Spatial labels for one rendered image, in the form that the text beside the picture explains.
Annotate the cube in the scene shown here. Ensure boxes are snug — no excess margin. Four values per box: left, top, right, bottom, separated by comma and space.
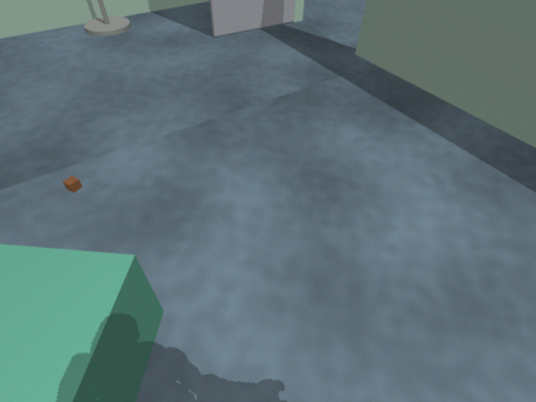
63, 176, 83, 193

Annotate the coat stand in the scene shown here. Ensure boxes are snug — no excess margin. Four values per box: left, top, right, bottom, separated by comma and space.
85, 0, 131, 36

